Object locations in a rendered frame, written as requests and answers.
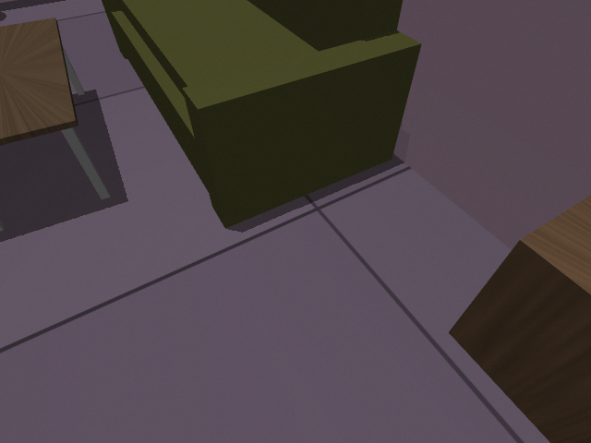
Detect coffee table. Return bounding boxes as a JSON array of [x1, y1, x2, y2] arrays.
[[0, 18, 110, 231]]

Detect sofa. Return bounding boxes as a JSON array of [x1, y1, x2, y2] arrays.
[[102, 0, 422, 229]]

